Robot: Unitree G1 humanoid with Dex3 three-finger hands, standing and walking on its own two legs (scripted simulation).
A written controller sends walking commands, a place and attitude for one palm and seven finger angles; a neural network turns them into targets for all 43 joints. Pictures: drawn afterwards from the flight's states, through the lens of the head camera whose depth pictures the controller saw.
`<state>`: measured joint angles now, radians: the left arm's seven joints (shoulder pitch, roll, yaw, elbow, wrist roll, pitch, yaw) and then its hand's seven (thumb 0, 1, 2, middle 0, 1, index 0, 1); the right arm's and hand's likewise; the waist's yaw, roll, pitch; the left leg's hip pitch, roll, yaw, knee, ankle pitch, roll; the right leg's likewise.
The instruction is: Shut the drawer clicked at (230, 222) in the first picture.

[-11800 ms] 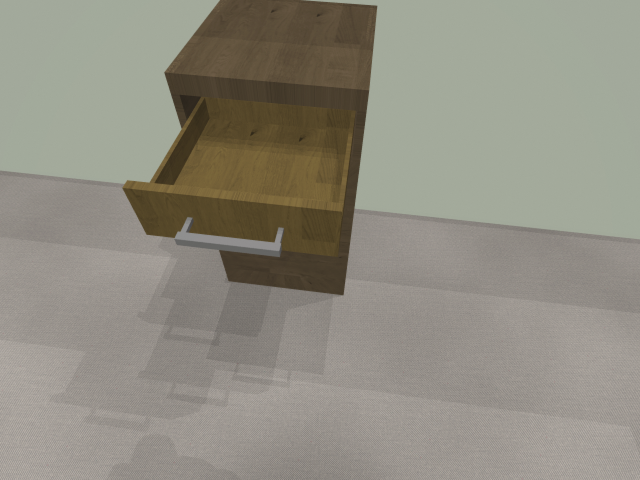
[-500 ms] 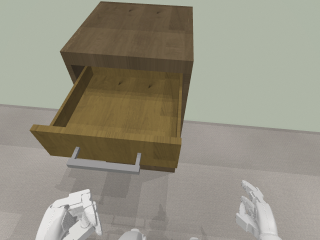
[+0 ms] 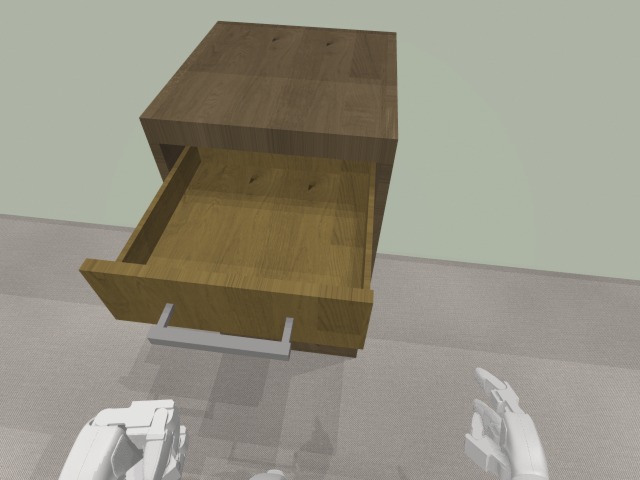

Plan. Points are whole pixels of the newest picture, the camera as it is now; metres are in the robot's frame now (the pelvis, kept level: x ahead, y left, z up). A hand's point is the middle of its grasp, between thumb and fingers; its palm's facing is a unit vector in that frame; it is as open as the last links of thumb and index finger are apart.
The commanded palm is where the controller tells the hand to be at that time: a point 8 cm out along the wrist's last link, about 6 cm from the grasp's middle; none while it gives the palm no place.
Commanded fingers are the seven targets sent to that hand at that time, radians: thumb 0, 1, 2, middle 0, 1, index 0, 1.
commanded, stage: raise the hand and make a fist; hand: left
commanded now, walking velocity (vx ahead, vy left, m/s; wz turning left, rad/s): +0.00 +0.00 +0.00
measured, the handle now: (224, 330) +0.31 +0.16 +0.00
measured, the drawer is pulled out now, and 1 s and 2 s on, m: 0.28 0.28 0.28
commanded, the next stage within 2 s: bring the fist close to the handle in 0.24 s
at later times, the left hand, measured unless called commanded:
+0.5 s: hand (184, 466) +0.13 +0.14 +0.08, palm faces -0.03 -1.00 -0.04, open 3.3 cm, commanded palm +0.10 +0.19 +0.08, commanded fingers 0.00 0.90 0.90 -1.40 -1.60 -1.40 -1.60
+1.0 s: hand (211, 432) +0.18 +0.14 +0.03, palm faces -0.06 -1.00 -0.03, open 3.3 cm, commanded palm +0.15 +0.19 +0.03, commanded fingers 0.00 0.90 0.90 -1.40 -1.60 -1.40 -1.60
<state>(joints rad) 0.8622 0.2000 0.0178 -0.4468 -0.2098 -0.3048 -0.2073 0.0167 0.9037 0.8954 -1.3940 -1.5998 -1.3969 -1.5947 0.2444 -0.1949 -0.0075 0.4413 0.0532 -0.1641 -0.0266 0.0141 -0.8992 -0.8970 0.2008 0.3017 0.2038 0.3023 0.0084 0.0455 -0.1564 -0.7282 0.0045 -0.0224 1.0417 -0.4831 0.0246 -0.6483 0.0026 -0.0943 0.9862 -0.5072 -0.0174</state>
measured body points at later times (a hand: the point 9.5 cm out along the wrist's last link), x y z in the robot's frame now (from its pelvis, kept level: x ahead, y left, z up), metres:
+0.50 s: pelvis +0.00 +0.00 -0.01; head +0.02 -0.01 +0.44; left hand +0.13 +0.19 +0.08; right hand +0.20 -0.23 -0.06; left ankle +0.02 +0.10 -0.67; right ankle -0.01 -0.11 -0.67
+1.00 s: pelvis +0.00 -0.01 -0.03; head +0.05 +0.00 +0.42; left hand +0.17 +0.19 +0.03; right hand +0.18 -0.24 -0.09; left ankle +0.02 +0.10 -0.67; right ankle -0.01 -0.11 -0.67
